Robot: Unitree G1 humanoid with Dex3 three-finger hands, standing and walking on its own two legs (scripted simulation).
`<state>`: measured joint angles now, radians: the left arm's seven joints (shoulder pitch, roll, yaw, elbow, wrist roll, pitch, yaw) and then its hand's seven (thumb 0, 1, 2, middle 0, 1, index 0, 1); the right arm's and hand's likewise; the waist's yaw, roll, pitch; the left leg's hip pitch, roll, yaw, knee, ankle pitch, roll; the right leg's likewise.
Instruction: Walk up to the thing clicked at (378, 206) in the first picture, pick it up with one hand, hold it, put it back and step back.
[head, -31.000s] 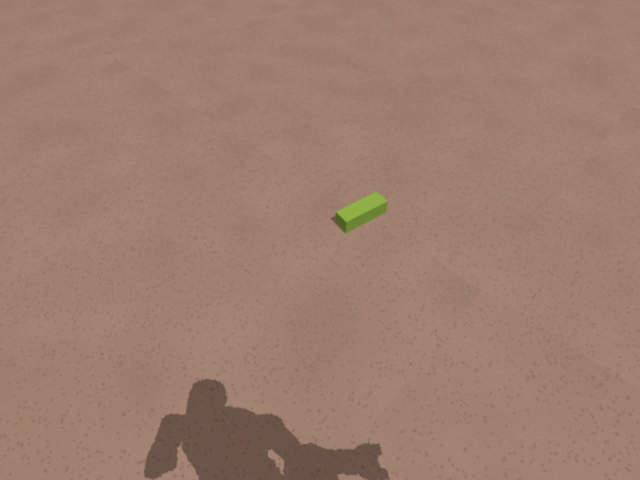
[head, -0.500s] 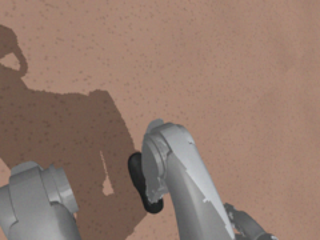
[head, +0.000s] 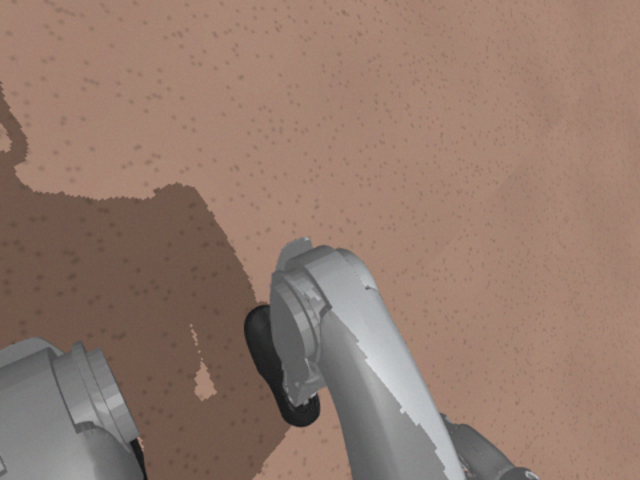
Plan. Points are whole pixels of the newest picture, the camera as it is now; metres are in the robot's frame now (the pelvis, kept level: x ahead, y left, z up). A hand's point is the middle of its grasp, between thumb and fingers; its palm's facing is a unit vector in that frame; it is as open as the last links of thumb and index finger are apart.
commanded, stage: close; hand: left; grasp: from above
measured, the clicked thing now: out of the picture +0.47 +0.35 -0.27
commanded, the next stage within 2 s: settle in 1.36 s
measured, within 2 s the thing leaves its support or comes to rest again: leaves its support in 1.84 s
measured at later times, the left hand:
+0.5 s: hand out of the picture +0.45 +0.34 -0.25, palm faces -0.45 -0.15 -0.88, open 11.5 cm
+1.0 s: hand out of the picture +0.46 +0.35 -0.24, palm faces -0.44 -0.14 -0.89, open 10.7 cm
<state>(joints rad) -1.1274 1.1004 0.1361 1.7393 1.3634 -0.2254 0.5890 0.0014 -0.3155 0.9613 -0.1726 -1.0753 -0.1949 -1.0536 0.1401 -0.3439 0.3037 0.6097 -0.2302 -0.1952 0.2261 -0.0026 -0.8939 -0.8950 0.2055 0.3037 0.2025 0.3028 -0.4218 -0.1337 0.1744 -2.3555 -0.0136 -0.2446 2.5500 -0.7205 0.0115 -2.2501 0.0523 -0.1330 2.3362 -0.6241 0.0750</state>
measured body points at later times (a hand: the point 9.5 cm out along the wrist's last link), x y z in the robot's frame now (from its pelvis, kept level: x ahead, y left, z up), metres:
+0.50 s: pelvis +0.00 +0.00 +0.00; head +0.28 +0.14 +0.32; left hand +0.47 +0.35 -0.20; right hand +0.05 -0.26 -0.03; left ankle +0.06 +0.12 -0.27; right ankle +0.13 -0.13 -0.27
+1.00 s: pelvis +0.00 +0.00 +0.00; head +0.29 +0.13 +0.32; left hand +0.48 +0.35 -0.19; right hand +0.04 -0.25 -0.04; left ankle +0.06 +0.12 -0.27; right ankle +0.13 -0.13 -0.27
